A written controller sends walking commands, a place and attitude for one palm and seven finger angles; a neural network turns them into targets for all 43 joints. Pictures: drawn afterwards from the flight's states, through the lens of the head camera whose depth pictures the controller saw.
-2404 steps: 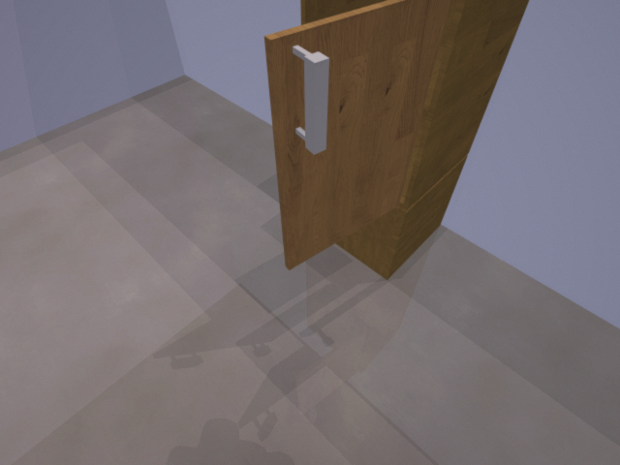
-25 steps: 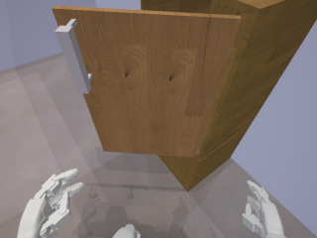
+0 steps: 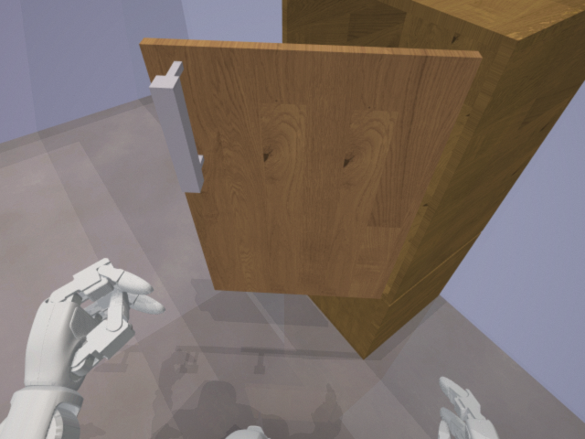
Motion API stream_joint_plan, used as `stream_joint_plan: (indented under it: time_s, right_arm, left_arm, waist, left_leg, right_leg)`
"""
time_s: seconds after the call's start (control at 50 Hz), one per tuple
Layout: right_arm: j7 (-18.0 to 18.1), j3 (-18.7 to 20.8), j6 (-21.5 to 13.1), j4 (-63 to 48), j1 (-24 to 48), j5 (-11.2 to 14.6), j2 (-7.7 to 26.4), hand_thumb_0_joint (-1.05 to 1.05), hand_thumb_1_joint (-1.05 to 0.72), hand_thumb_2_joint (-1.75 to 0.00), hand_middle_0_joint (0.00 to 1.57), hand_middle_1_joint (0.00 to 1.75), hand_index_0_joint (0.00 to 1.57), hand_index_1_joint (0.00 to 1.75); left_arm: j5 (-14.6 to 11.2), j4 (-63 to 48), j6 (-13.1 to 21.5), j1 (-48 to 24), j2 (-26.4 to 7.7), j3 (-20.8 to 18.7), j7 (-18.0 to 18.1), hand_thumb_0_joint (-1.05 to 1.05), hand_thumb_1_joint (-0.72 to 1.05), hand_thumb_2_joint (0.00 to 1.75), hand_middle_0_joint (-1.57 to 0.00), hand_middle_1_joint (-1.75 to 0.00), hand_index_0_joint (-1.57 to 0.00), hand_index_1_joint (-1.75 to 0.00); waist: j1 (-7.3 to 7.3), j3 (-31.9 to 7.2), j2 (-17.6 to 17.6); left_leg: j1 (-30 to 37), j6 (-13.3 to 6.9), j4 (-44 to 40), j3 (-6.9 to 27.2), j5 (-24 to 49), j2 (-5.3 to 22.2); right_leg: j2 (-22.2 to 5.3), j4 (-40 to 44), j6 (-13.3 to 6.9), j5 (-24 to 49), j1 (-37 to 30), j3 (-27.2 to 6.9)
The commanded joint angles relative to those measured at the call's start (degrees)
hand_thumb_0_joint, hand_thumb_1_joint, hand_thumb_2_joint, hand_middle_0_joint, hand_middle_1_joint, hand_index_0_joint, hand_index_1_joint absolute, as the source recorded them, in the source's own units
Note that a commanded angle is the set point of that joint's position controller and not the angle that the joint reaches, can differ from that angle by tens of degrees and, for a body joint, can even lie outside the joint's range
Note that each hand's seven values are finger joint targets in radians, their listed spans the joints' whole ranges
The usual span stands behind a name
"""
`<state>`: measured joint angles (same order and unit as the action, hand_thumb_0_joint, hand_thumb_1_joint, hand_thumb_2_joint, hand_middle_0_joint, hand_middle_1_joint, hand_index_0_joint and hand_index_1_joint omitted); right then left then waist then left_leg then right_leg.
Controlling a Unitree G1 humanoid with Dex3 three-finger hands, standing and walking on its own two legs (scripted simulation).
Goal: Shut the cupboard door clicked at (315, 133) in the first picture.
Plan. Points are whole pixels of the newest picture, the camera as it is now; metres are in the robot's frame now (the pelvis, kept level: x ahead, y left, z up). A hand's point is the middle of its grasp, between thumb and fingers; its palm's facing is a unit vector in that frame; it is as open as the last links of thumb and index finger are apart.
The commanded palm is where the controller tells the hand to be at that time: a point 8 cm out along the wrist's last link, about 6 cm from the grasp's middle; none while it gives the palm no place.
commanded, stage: raise the hand and make a fist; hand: left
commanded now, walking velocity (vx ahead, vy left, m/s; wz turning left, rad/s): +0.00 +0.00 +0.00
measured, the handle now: (185, 130) +0.46 +0.19 +0.19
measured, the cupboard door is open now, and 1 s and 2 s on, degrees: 50 50 50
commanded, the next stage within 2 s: bring the fist close to the handle in 0.98 s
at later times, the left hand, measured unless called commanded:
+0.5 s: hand (116, 302) +0.21 +0.19 +0.16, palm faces +0.03 -1.00 -0.06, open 3.1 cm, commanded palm +0.18 +0.24 +0.19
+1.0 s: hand (124, 278) +0.22 +0.17 +0.20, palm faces +0.10 -0.99 -0.07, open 3.1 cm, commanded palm +0.19 +0.21 +0.19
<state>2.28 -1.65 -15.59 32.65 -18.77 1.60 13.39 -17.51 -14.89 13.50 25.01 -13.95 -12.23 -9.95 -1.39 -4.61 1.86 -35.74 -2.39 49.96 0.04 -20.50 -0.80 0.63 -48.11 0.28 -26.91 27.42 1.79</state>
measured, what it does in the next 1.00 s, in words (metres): stands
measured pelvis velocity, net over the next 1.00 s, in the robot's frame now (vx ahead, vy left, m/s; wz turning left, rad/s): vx -0.01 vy -0.03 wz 0.02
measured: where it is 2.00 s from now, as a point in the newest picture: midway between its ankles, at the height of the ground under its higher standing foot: outside the picture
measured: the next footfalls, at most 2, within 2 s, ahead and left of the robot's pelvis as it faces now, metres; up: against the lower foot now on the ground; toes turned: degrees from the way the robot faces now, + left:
none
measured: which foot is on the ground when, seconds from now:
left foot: down 0.00-1.00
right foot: down 0.00-1.00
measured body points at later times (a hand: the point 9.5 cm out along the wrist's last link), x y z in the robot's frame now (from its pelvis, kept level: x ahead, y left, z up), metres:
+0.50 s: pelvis -0.01 +0.00 +0.03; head -0.03 -0.01 +0.48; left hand +0.21 +0.25 +0.17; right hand +0.19 -0.19 -0.03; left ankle +0.05 +0.09 -0.70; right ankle -0.03 -0.13 -0.70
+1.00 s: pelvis -0.01 -0.03 +0.03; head -0.05 -0.05 +0.48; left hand +0.21 +0.23 +0.21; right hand +0.19 -0.25 -0.03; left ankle +0.05 +0.09 -0.70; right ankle -0.03 -0.13 -0.70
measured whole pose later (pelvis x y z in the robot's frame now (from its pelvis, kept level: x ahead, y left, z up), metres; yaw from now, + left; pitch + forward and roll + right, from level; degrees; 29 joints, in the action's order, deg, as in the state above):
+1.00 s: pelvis -0.01 -0.03 +0.03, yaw +1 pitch -4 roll -1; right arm 4.3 -3.7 -15.5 36.2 -13.3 3.6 14.9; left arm -17.3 -18.1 -7.2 11.6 -16.4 -14.5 -10.7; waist -3.4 -2.2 2.9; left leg -16.6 0.0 32.8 1.7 -12.6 0.2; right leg 1.9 -31.6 -1.9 -19.4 8.7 3.0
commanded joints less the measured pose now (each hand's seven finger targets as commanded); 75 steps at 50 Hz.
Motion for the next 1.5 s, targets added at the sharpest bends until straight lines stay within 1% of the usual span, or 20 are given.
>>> stream_joint_plan:
  time_s: [0.0,0.1,0.18,0.36,0.4,0.5,0.56,0.62,0.68,0.8,0.88,0.98,1.04,1.1,1.2,1.26,1.36,1.4,1.42,1.48]
  right_arm:
    - [1.5,2.87,-4.37,-9.69,6.34,1.32,8.32,0.0,-0.9,-0.9,0.2,0.3,0.2,0.3]
    - [2.6,1.82,-3.8,-9.97,8.09,1.1,7.52,0.0,-0.9,-0.9,0.2,0.3,0.2,0.3]
    - [2.08,0.67,-3.77,-9.68,9.24,1.13,6.55,0.0,-0.9,-0.9,0.2,0.3,0.2,0.3]
    - [2.64,-0.27,-1.27,-9.39,12.1,2.68,7.09,0.0,-0.9,-0.9,0.2,0.3,0.2,0.3]
    - [3.04,-0.35,-1.06,-9.42,12.94,2.35,7.15,0.0,-0.9,-0.9,0.2,0.3,0.2,0.3]
    - [2.84,-1.03,-1.75,-8.3,14.52,1.99,6.24,0.0,-0.9,-0.9,0.2,0.3,0.2,0.3]
    - [2.73,-1.26,-2.42,-7.13,15.41,2.51,6.1,0.0,-0.9,-0.9,0.2,0.3,0.2,0.3]
    - [2.67,-0.97,-2.28,-6.65,15.1,3.15,6.58,0.0,-0.9,-0.9,0.2,0.3,0.2,0.3]
    - [2.81,-0.7,-1.55,-7.42,15.89,3.28,7.03,0.0,-0.9,-0.9,0.2,0.3,0.2,0.3]
    - [2.7,-0.43,-2.4,-8.37,16.53,1.94,6.63,0.0,-0.9,-0.9,0.2,0.3,0.2,0.3]
    - [2.48,-0.41,-3.73,-6.88,14.91,1.85,6.1,0.0,-0.9,-0.9,0.2,0.3,0.2,0.3]
    - [2.66,-0.09,-3.4,-6.34,14.68,2.66,6.87,0.0,-0.9,-0.9,0.2,0.3,0.2,0.3]
    - [2.78,0.07,-2.81,-7.11,15.07,2.79,7.13,0.0,-0.9,-0.9,0.2,0.3,0.2,0.3]
    - [2.93,0.16,-2.92,-7.23,15.19,2.38,7.28,0.0,-0.9,-0.9,0.2,0.3,0.2,0.3]
    - [2.24,0.05,-3.44,-6.74,14.3,1.83,6.61,0.0,-0.9,-0.9,0.2,0.3,0.2,0.3]
    - [2.13,0.01,-2.86,-6.23,13.7,2.18,6.41,0.0,-0.9,-0.9,0.2,0.3,0.2,0.3]
    - [2.34,0.05,-0.95,-6.65,14.29,2.62,6.82,0.0,-0.9,-0.9,0.2,0.3,0.2,0.3]
    - [2.62,0.12,-0.4,-6.38,14.85,2.43,7.33,0.0,-0.9,-0.9,0.2,0.3,0.2,0.3]
    - [2.66,-0.15,-0.24,-7.06,15.44,2.3,6.62,0.0,-0.9,-0.9,0.2,0.3,0.2,0.3]
    - [2.79,-0.29,0.32,-6.54,15.44,2.0,6.6,0.0,-0.9,-0.9,0.2,0.3,0.2,0.3]
  left_arm:
    - [-0.09,-10.1,-1.4,-4.57,-5.87,2.05,-3.92,0.0,0.9,0.9,-1.06,-1.24,-1.06,-1.24]
    - [0.56,-18.59,-4.19,-10.38,-12.27,-5.11,-0.1,0.0,0.9,0.9,-1.15,-1.34,-1.15,-1.34]
    - [-0.2,-19.98,-4.29,-12.97,-8.87,-3.67,1.98,0.0,0.9,0.9,-1.23,-1.42,-1.23,-1.42]
    - [0.02,-14.14,-19.13,-18.4,-8.91,-1.15,-2.8,0.0,0.9,0.9,-1.3,-1.5,-1.3,-1.5]
    - [-0.21,-16.99,-19.85,-21.18,-13.15,-5.71,-1.78,0.0,0.9,0.9,-1.3,-1.5,-1.3,-1.5]
    - [-1.18,-20.41,-17.19,-26.88,-14.95,-9.25,0.29,0.0,0.9,0.9,-1.3,-1.5,-1.3,-1.5]
    - [-1.65,-16.46,-18.31,-28.55,-11.65,-6.2,-0.75,0.0,0.9,0.9,-1.3,-1.5,-1.3,-1.5]
    - [-1.68,-9.14,-22.72,-23.19,-8.05,-2.7,-3.15,0.0,0.9,0.9,-1.3,-1.5,-1.3,-1.5]
    - [-2.04,-8.63,-26.18,-22.02,-9.54,-4.02,-4.46,0.0,0.9,0.9,-1.3,-1.5,-1.3,-1.5]
    - [-0.97,-21.32,-19.85,-27.98,-16.67,-10.52,-0.17,0.0,0.9,0.9,-1.3,-1.5,-1.3,-1.5]
    - [-0.89,-17.9,-15.59,-27.02,-12.55,-7.94,0.67,0.0,0.9,0.9,-1.3,-1.5,-1.3,-1.5]
    - [-0.69,-10.37,-20.14,-23.42,-9.46,-3.42,-2.7,0.0,0.9,0.9,-1.3,-1.5,-1.3,-1.5]
    - [-0.91,-11.45,-22.65,-23.56,-10.65,-4.66,-3.83,0.0,0.9,0.9,-1.3,-1.5,-1.3,-1.5]
    - [-1.4,-15.03,-21.42,-26.44,-14.43,-8.62,-2.75,0.0,0.9,0.9,-1.3,-1.5,-1.3,-1.5]
    - [-0.99,-17.0,-16.97,-28.17,-12.55,-7.96,-0.37,0.0,0.9,0.9,-1.3,-1.5,-1.3,-1.5]
    - [0.08,-13.66,-18.08,-29.46,-8.74,-3.46,-0.62,0.0,0.9,0.9,-1.3,-1.5,-1.3,-1.5]
    - [0.85,-9.77,-22.83,-31.42,-7.6,-0.94,-1.65,0.0,0.9,0.9,-1.3,-1.5,-1.3,-1.5]
    - [0.96,-9.54,-23.25,-33.07,-11.88,-4.64,-0.59,0.0,0.9,0.9,-1.3,-1.5,-1.3,-1.5]
    - [1.06,-11.03,-23.04,-35.38,-9.12,-2.57,-0.3,0.0,0.9,0.9,-1.3,-1.5,-1.3,-1.5]
    - [1.05,-9.58,-21.61,-40.3,-11.71,-5.69,1.48,0.0,0.9,0.9,-1.3,-1.5,-1.3,-1.5]
  waist:
    - [1.24,-6.48,-0.66]
    - [-0.99,-8.99,3.19]
    - [-1.18,-7.69,7.05]
    - [-1.37,-1.29,2.46]
    - [-1.99,-3.74,0.63]
    - [-2.27,-6.01,2.99]
    - [-1.74,-1.91,4.8]
    - [-1.66,1.91,-0.1]
    - [-2.08,2.62,-3.38]
    - [-2.59,-2.96,-0.09]
    - [-1.77,-2.2,2.56]
    - [-1.52,2.31,0.17]
    - [-1.95,0.39,-3.31]
    - [-2.2,-3.21,-3.1]
    - [-2.07,-6.07,0.51]
    - [-1.1,-4.51,2.62]
    - [-0.88,-2.84,-1.99]
    - [-1.27,-2.71,-2.43]
    - [-1.28,-4.5,-1.35]
    - [-1.25,-6.35,-1.36]
  left_leg:
    - [13.46,0.61,-10.81,5.2,6.01,1.95]
    - [17.92,1.3,-15.17,7.04,5.14,2.3]
    - [20.99,2.63,-17.86,7.73,6.19,2.67]
    - [21.42,1.28,-22.73,5.79,2.51,2.01]
    - [23.11,0.85,-22.72,5.14,4.45,1.57]
    - [26.79,1.05,-23.03,4.16,7.53,1.17]
    - [26.77,1.07,-24.17,3.81,4.95,0.99]
    - [24.45,0.64,-24.05,3.03,3.78,0.72]
    - [23.59,0.37,-23.36,2.32,3.51,0.17]
    - [26.4,0.44,-20.88,1.61,8.67,0.24]
    - [27.67,0.46,-20.7,1.23,9.81,0.02]
    - [25.06,0.19,-20.58,1.09,8.07,0.03]
    - [25.0,-0.12,-20.18,1.3,9.63,0.0]
    - [26.76,-0.12,-19.8,1.38,12.93,0.26]
    - [29.32,0.08,-19.82,1.39,17.02,0.26]
    - [29.75,0.08,-20.36,1.26,16.83,0.32]
    - [28.33,-0.24,-20.95,1.39,14.97,0.32]
    - [27.91,-0.25,-20.86,1.51,14.26,0.51]
    - [28.73,-0.26,-21.22,1.45,14.41,0.21]
    - [29.82,-0.01,-21.39,1.8,14.98,0.27]
  right_leg:
    - [1.53,7.99,-0.91,11.08,2.86,2.39]
    - [1.58,8.95,-1.52,10.77,-0.66,3.2]
    - [1.89,10.27,-1.9,11.67,-1.97,3.87]
    - [1.28,17.84,-1.39,10.89,-6.8,2.8]
    - [1.19,19.34,-1.43,11.13,-9.04,2.25]
    - [1.26,21.29,-1.62,11.5,-10.78,1.95]
    - [0.94,23.02,-1.58,9.93,-9.9,1.63]
    - [0.46,24.98,-1.04,8.37,-9.43,0.7]
    - [-0.34,26.84,-0.4,5.55,-9.48,-0.96]
    - [-1.19,26.47,-0.5,7.4,-10.66,-2.93]
    - [-0.68,25.51,-0.41,11.24,-10.06,-1.64]
    - [-1.29,26.68,0.34,10.5,-9.1,-3.07]
    - [-1.64,26.25,0.89,12.44,-10.37,-3.26]
    - [-1.32,24.31,0.88,18.19,-11.78,-2.49]
    - [-0.23,21.04,-0.19,24.21,-12.19,0.08]
    - [0.11,20.81,-0.51,23.67,-10.9,0.97]
    - [-0.02,21.69,-0.14,22.08,-10.52,0.85]
    - [-0.09,22.46,-0.23,20.44,-10.75,0.07]
    - [-0.14,21.93,-0.37,20.17,-11.24,0.6]
    - [0.19,21.57,-0.63,20.35,-11.79,0.77]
